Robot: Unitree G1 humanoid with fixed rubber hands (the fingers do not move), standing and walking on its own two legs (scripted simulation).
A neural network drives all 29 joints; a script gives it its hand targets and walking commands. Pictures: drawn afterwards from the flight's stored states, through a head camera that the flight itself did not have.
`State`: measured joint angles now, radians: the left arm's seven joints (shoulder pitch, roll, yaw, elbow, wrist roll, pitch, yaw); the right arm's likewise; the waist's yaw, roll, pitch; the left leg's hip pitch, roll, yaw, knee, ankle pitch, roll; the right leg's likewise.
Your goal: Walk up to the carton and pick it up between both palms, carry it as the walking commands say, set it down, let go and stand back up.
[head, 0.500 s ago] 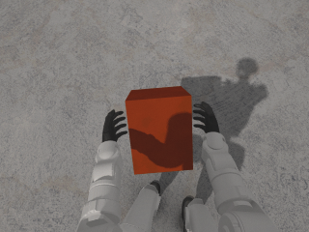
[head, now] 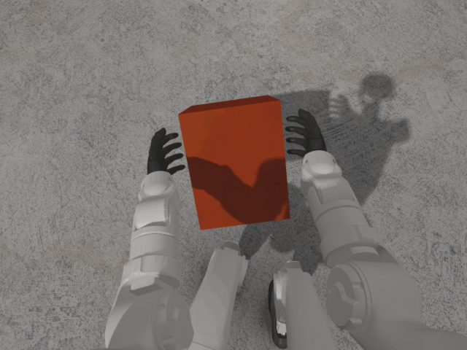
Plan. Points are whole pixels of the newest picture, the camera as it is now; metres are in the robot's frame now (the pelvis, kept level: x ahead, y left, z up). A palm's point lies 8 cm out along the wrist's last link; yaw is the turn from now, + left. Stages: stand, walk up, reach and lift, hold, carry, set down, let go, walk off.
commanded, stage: set down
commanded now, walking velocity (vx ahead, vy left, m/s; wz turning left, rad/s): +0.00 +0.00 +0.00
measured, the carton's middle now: (236, 157) +0.45 +0.11 -0.20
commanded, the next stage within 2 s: none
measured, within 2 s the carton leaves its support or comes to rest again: neither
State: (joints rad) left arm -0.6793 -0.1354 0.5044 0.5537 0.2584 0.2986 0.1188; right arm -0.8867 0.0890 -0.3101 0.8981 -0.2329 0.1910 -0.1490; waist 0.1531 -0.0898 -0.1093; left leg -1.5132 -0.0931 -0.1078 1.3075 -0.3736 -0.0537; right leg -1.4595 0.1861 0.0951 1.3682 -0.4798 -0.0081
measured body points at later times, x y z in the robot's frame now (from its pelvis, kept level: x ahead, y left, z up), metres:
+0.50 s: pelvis +0.01 -0.01 -0.05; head +0.28 +0.01 +0.31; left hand +0.39 +0.25 -0.16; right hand +0.48 -0.01 -0.17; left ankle +0.11 +0.13 -0.58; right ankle +0.06 -0.10 -0.58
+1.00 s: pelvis -0.03 +0.01 -0.13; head +0.28 +0.06 +0.20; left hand +0.41 +0.26 -0.26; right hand +0.51 +0.00 -0.25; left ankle +0.11 +0.13 -0.58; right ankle +0.06 -0.10 -0.58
